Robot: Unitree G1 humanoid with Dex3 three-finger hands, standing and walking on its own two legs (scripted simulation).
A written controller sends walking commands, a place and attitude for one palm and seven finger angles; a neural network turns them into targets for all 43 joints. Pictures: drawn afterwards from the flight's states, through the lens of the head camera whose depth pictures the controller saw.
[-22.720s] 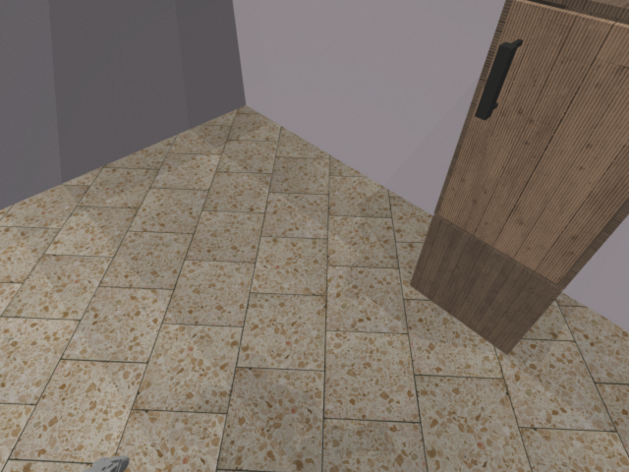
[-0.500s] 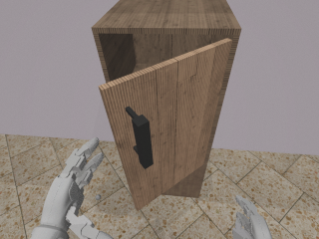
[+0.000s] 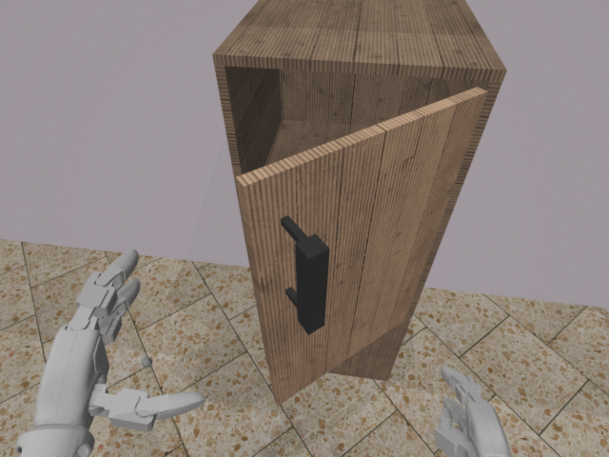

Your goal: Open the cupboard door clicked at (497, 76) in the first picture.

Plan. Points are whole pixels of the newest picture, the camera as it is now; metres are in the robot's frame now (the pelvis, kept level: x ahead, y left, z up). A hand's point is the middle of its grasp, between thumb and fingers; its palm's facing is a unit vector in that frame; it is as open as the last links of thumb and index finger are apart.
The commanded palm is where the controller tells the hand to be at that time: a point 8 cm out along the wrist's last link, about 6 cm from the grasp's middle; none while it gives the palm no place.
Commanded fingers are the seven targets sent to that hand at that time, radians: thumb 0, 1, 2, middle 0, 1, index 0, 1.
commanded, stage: draw the hand back to the body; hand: left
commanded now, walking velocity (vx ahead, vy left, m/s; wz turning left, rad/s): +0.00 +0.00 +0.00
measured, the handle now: (301, 276) +0.31 +0.05 +0.11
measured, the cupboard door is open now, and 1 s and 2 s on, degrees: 42 42 42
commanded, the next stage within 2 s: step back with the hand held close in 0.84 s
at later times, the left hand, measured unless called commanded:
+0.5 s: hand (81, 312) +0.20 +0.25 +0.16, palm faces +0.40 -0.82 -0.41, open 8.7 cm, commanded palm +0.15 +0.29 +0.18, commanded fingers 0.00 0.90 0.90 -0.20 -0.30 -0.20 -0.30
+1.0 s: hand (101, 319) +0.20 +0.23 +0.16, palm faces +0.40 -0.83 -0.40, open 7.4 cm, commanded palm +0.15 +0.27 +0.18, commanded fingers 0.00 0.90 0.90 -0.20 -0.30 -0.20 -0.30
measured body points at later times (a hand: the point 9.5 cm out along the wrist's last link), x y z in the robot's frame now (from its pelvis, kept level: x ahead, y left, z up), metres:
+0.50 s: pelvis +0.01 +0.00 +0.01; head -0.01 -0.02 +0.46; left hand +0.17 +0.29 +0.19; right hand +0.19 -0.23 -0.07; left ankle +0.00 +0.06 -0.73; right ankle -0.03 -0.11 -0.73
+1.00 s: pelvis +0.00 -0.02 +0.01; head -0.01 -0.04 +0.46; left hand +0.17 +0.27 +0.18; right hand +0.19 -0.25 -0.07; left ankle +0.00 +0.06 -0.73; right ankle -0.03 -0.11 -0.73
